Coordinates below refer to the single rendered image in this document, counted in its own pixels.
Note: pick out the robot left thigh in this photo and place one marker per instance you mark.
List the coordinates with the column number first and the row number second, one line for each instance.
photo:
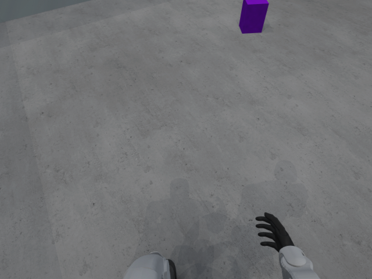
column 148, row 267

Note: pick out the robot right forearm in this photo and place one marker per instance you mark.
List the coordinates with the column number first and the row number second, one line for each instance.
column 295, row 264

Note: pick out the carton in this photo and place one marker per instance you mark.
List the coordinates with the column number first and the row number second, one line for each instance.
column 253, row 14

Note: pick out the robot right hand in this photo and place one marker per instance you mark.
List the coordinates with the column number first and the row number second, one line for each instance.
column 279, row 235

